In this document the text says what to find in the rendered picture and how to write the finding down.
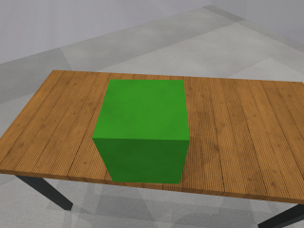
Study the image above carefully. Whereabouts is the carton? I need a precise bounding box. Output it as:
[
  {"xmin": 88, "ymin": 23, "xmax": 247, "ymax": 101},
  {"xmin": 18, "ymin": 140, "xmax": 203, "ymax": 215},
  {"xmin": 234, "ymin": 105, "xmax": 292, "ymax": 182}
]
[{"xmin": 92, "ymin": 79, "xmax": 190, "ymax": 184}]

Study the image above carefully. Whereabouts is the table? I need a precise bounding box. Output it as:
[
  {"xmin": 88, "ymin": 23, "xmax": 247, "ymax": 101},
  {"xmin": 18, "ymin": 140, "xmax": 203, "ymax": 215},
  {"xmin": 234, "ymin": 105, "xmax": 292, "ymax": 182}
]
[{"xmin": 0, "ymin": 69, "xmax": 304, "ymax": 228}]

